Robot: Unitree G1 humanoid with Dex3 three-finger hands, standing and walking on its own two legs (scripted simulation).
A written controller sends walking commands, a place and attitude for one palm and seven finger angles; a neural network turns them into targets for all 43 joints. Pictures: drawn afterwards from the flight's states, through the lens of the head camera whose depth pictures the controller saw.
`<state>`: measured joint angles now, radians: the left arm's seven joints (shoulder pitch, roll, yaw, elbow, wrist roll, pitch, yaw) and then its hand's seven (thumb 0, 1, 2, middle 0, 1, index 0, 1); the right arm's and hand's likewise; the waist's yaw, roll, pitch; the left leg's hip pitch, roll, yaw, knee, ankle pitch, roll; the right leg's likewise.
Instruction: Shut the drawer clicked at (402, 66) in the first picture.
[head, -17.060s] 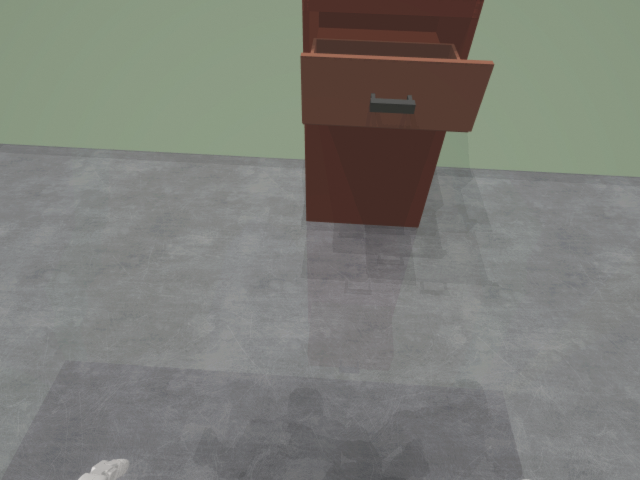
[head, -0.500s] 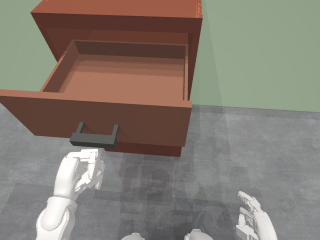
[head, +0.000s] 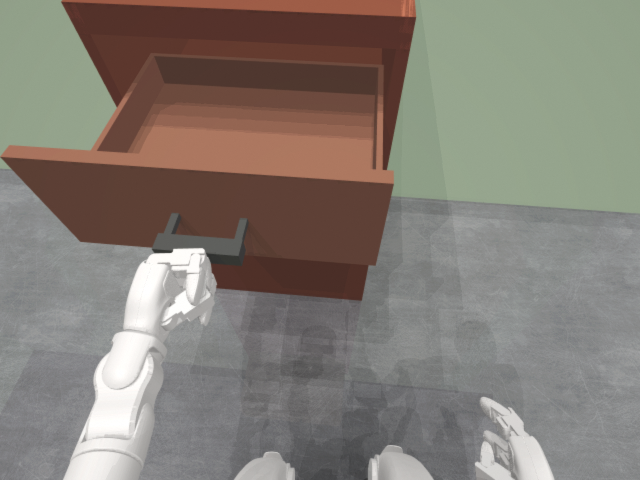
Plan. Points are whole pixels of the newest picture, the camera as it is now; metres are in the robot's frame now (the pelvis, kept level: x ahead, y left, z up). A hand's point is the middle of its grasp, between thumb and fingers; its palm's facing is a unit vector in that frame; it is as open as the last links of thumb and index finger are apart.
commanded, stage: push the drawer shut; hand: left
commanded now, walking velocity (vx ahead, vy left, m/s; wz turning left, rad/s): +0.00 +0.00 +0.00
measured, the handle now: (204, 235) +0.40 +0.16 +0.06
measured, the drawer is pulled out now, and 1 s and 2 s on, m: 0.26 0.13 0.02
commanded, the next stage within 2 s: none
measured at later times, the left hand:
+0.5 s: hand (226, 249) +0.39 +0.14 +0.05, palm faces -0.08 -1.00 -0.05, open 3.0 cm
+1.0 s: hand (239, 210) +0.45 +0.13 +0.05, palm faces -0.06 -1.00 -0.06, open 3.1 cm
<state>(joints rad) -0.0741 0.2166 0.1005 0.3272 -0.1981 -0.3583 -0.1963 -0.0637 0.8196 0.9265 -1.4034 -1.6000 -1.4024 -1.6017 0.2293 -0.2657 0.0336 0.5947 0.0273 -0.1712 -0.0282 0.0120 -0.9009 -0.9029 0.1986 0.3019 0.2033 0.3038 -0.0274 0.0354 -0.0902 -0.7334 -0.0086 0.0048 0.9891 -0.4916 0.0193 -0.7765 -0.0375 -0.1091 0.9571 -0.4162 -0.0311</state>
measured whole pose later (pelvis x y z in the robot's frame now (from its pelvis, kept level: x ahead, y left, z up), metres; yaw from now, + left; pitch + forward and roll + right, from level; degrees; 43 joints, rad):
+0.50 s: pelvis +0.00 +0.01 +0.00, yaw -1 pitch +15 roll -1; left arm -0.36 0.22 0.13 0.61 -0.15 -0.38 -0.12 -0.03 0.88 0.95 -1.40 -1.60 -1.40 -1.60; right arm 0.28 -0.26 0.03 0.62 0.02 -0.12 -0.01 0.01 -0.90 -0.90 0.20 0.30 0.20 0.30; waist -0.07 0.03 -0.09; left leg -0.76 -0.01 0.02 0.98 -0.48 0.03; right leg -0.81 -0.04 -0.09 0.95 -0.39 -0.02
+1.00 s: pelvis +0.00 +0.00 +0.00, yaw -2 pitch +18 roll +0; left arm -0.64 0.29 0.23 0.94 -0.12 -0.45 -0.13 -0.02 0.91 0.96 -1.40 -1.60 -1.40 -1.60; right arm 0.32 -0.27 0.03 0.64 0.01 -0.05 0.01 0.01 -0.90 -0.90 0.20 0.30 0.20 0.30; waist -0.11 0.02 -0.10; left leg -0.82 0.01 0.03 0.99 -0.48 0.02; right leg -0.88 -0.02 -0.08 0.96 -0.39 -0.03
